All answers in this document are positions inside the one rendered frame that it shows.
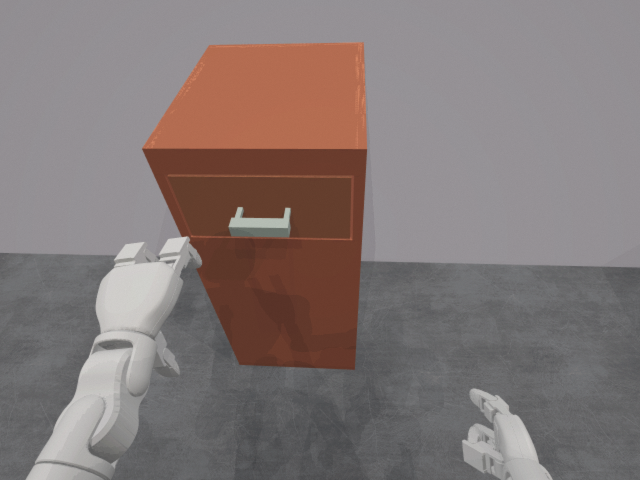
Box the drawer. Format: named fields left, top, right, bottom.
left=168, top=174, right=351, bottom=239

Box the left robot hand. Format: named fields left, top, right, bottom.
left=96, top=236, right=202, bottom=377

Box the left robot forearm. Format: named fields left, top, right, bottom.
left=26, top=330, right=158, bottom=480

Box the right robot hand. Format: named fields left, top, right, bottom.
left=462, top=388, right=539, bottom=480

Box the handle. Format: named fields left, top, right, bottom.
left=229, top=207, right=291, bottom=237

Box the right robot forearm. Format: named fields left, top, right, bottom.
left=502, top=458, right=553, bottom=480

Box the cabinet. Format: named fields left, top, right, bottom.
left=142, top=42, right=367, bottom=370

